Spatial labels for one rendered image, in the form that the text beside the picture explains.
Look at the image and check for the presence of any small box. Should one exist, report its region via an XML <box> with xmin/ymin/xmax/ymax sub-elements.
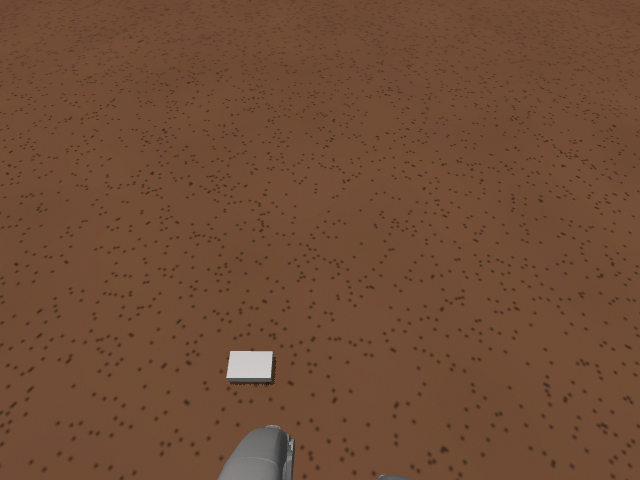
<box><xmin>226</xmin><ymin>351</ymin><xmax>274</xmax><ymax>382</ymax></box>

